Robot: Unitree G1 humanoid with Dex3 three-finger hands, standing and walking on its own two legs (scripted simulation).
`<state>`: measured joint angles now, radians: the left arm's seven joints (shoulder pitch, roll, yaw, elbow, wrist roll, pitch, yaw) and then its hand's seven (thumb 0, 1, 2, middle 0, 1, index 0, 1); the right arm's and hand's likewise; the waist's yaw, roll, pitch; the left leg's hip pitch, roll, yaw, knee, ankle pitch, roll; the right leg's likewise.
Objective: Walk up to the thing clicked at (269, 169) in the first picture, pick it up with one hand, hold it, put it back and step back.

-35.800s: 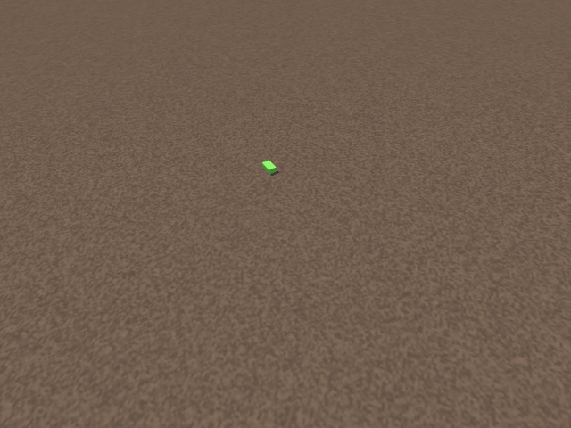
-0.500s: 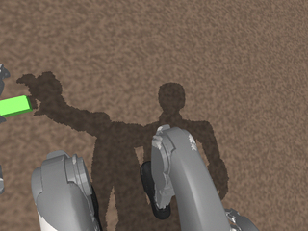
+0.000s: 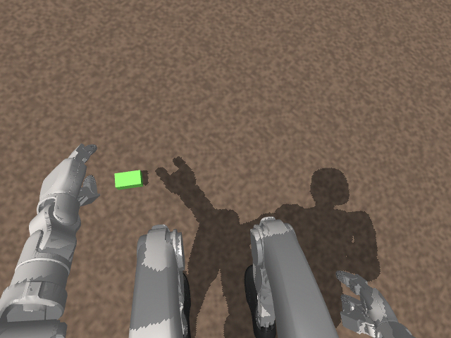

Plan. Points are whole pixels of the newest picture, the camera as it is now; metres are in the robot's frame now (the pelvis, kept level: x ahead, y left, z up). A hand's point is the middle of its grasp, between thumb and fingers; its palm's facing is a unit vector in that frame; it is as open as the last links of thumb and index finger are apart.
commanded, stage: home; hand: left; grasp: from above
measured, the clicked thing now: (129, 180) +0.49 +0.27 -0.43
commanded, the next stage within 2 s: none
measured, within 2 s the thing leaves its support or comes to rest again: neither
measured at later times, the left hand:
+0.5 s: hand (42, 256) +0.26 +0.22 +0.09, palm faces +0.11 -0.96 -0.27, open 7.4 cm
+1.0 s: hand out of the picture +0.22 +0.20 +0.23, palm faces +0.16 -0.96 -0.21, open 7.4 cm
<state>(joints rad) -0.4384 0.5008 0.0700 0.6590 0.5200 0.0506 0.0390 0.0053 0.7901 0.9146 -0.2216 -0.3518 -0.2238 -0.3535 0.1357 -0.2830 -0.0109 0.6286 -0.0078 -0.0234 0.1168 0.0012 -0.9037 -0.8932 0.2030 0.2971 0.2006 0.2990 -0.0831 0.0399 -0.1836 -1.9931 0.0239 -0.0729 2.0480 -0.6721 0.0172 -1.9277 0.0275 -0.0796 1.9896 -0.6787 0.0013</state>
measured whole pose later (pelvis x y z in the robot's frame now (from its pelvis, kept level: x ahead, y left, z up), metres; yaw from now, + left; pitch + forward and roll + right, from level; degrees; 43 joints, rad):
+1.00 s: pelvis +0.08 +0.01 +0.27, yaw +6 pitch +10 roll -3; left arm 0.51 0.23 0.02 -0.13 -0.06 0.44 0.03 0.01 0.90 0.90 -0.20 -0.30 -0.21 -0.30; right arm 0.29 -0.23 0.04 0.51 0.02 -0.21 -0.18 0.01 -0.90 -0.89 0.20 0.30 0.20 0.30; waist -0.04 0.06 -0.17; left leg -0.69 0.01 -0.06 0.99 -0.48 0.01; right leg -0.62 0.02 -0.06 0.92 -0.48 0.00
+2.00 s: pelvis +0.07 +0.00 +0.27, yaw +6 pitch +9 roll -2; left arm 0.49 0.24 0.02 -0.12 -0.05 0.44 0.02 0.01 0.90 0.90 -0.20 -0.30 -0.20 -0.30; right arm 0.29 -0.22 0.04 0.54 0.01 -0.24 -0.18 0.01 -0.90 -0.89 0.21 0.30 0.20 0.30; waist -0.03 0.04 -0.16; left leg -0.69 0.01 -0.05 1.00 -0.47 0.00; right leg -0.63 0.02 -0.05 0.94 -0.48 0.00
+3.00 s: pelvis +0.08 +0.00 +0.27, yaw +6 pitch +7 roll -2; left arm 0.42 0.25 0.00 0.01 -0.01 0.32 0.03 0.01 0.90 0.90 -0.20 -0.30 -0.21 -0.30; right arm 0.25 -0.23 0.02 0.59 -0.04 -0.19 -0.14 0.01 -0.90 -0.89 0.20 0.30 0.20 0.30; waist -0.01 0.03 -0.09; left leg -0.63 0.00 -0.04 0.98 -0.48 0.01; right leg -0.58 0.01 -0.04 0.94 -0.49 0.00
